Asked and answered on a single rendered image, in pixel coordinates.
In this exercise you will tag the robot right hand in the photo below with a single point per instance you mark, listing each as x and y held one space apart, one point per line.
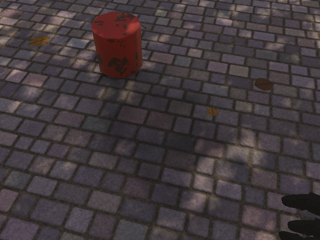
309 202

